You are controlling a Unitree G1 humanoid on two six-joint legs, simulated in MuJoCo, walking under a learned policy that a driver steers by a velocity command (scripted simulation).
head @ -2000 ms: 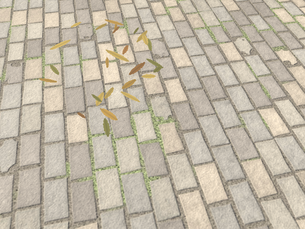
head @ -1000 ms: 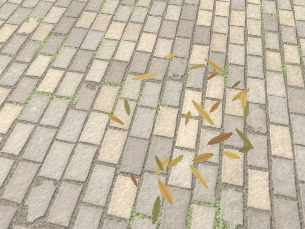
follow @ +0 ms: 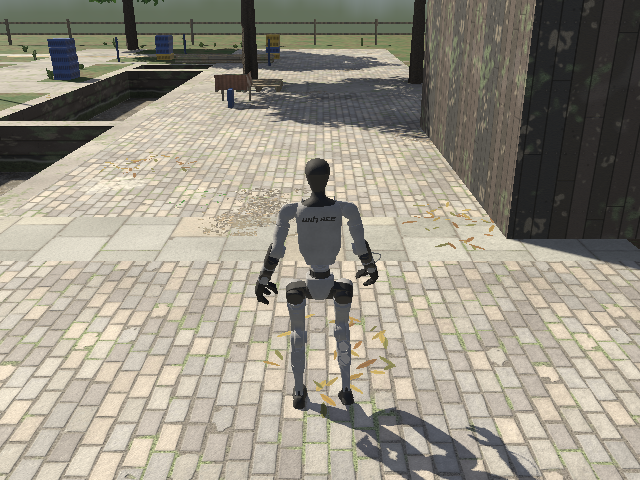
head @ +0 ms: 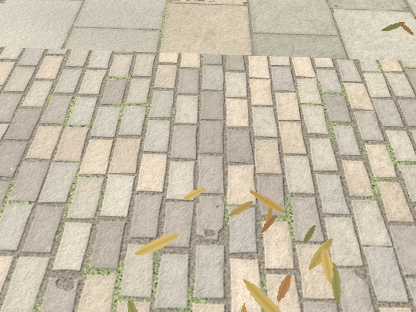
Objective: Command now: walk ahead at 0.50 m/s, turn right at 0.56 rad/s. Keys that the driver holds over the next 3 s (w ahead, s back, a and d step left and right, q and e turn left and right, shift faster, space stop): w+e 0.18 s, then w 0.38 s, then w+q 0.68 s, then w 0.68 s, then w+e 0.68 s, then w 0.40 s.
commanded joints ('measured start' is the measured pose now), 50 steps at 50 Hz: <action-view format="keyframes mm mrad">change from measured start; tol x32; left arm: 1 -34 56 20 -100 -3 -3 -11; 50 -148 111 7 -83 20 -113 -13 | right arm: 1 42 -99 -29 -19 0 -12 -1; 50 136 -192 -43 -10 25 30 24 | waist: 1 -31 163 5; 15 -73 108 62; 20 86 -163 -454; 30 -30 -12 -2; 50 -78 57 -102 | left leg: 1 191 279 -255 -246 75 156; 13 287 298 47 -269 309 136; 17 337 295 114 22 816 89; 18 207 258 148 219 761 55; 20 -368 27 1 863 -402 -33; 21 -459 81 -96 922 -375 -19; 35 -337 149 -45 251 302 -40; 44 -70 -7 72 116 67 95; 47 686 354 -848 -111 -192 366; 50 328 262 -506 -148 -2 265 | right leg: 1 -257 -112 32 1 74 13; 15 -152 -36 -103 -550 256 -59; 18 373 34 -125 -630 313 -135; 20 904 -401 680 -758 245 -383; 28 248 -219 140 -983 431 -270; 39 456 -259 -104 -1003 408 -168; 44 509 -226 -209 -589 996 -81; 47 -279 55 7 191 -194 26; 50 -313 -78 10 56 11 -6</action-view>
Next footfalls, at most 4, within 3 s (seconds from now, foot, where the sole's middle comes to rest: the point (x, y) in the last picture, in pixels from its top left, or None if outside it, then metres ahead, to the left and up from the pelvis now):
0.36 right None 0.33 -0.18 -0.78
0.90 left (213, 259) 0.67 0.00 -0.78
1.38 right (262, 192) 0.96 -0.19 -0.78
1.88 left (188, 147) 1.18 0.11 -0.78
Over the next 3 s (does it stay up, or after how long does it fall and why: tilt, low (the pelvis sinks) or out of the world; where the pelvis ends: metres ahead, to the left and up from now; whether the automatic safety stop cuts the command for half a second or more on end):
stays up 1.69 0.01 -0.01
